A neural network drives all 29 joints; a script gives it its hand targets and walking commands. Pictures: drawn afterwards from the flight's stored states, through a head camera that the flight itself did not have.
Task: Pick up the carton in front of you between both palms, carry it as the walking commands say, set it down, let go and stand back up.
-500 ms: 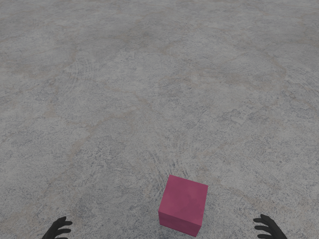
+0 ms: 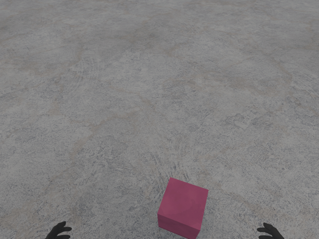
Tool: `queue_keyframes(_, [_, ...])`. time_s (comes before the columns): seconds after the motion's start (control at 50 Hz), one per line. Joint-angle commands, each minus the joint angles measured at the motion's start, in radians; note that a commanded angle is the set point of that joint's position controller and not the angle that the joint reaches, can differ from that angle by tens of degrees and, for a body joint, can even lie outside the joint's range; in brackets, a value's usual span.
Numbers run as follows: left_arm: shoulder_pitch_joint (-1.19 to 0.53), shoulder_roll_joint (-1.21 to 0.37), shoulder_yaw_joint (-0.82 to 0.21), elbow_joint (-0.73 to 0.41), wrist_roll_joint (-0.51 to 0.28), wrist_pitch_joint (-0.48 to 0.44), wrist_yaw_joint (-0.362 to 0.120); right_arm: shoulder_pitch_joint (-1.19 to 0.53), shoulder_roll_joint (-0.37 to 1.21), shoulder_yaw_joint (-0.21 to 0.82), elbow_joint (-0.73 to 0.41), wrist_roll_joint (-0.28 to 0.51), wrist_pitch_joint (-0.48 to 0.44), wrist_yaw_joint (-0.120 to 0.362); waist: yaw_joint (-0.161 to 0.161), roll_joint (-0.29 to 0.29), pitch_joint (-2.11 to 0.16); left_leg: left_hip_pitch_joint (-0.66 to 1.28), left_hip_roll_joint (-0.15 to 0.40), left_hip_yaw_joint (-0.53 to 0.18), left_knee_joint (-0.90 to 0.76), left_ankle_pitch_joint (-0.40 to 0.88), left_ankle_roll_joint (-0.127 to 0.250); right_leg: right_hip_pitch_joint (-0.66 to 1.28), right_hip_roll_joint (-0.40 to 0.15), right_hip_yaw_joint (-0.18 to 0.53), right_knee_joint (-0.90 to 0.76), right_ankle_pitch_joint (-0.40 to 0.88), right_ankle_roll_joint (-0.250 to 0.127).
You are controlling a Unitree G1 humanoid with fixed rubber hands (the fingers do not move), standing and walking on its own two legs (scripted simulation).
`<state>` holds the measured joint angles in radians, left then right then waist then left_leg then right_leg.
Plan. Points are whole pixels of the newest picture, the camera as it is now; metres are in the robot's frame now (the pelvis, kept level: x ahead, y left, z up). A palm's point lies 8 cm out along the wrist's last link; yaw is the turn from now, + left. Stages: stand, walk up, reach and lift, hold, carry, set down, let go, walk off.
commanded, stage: stand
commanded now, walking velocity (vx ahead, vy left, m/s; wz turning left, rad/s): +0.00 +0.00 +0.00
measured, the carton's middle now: (182, 209) +0.40 -0.09 -0.65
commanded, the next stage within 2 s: none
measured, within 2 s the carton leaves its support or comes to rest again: neither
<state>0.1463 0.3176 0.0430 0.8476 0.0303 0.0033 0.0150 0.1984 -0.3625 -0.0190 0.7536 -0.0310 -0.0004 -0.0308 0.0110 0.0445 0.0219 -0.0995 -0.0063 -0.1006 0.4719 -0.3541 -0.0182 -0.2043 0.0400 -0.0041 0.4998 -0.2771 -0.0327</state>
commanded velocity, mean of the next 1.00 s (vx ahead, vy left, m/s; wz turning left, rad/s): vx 0.00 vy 0.00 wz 0.00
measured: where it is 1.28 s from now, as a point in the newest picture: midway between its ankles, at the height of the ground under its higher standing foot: outside the picture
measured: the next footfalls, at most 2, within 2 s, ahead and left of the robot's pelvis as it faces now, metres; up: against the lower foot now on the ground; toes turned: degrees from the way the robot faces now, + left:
none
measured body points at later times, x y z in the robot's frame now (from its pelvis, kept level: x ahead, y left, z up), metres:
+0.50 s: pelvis -0.02 +0.01 +0.01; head -0.02 -0.01 +0.46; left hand +0.09 +0.31 -0.10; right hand +0.09 -0.30 -0.11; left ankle -0.06 +0.14 -0.74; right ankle -0.01 -0.10 -0.74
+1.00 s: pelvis -0.03 +0.01 +0.01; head -0.03 -0.01 +0.46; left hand +0.08 +0.32 -0.10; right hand +0.07 -0.31 -0.11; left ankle -0.06 +0.14 -0.74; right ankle -0.01 -0.10 -0.74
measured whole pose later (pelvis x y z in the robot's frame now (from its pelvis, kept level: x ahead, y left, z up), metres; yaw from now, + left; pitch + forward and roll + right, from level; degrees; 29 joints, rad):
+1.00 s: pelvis -0.03 +0.01 +0.01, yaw -1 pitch -2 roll +0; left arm 0.10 0.38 0.02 1.05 0.01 -0.01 0.00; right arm 0.16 -0.40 0.00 0.98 -0.02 -0.02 -0.02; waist 0.01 0.03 0.03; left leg -0.06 -0.01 -0.07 0.35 -0.26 -0.01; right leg -0.17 0.03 0.02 0.39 -0.18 -0.02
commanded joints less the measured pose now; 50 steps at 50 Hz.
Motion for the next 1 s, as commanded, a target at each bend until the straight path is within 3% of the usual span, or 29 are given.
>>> queue_keyframes(0.0, [-0.034, 0.169, 0.037, -0.04, -0.001, -0.013, 0.003, -0.016, -0.14, -0.033, -0.043, 0.001, -0.015, -0.003, -0.001, -0.033, -0.055, -0.066, 0.073, -0.042, -0.06, 0.317, 0.024, 0.101, -0.118, 0.118, -0.07, 0.317, -0.003])
queue_keyframes(0.46, [-0.063, 0.206, 0.016, 0.088, -0.009, -0.02, -0.006, -0.043, -0.174, -0.021, 0.092, 0.007, -0.025, 0.004, 0.001, -0.038, -0.019, -0.063, 0.09, -0.052, -0.152, 0.231, 0.032, 0.104, -0.13, 0.138, -0.143, 0.216, 0.0])
queue_keyframes(0.98, [-0.084, 0.235, 0.002, 0.161, -0.019, -0.021, -0.008, -0.057, -0.193, -0.014, 0.182, 0.012, -0.025, 0.008, -0.003, -0.042, -0.019, -0.045, 0.1, -0.046, -0.18, 0.226, 0.034, 0.105, -0.14, 0.154, -0.168, 0.225, -0.002])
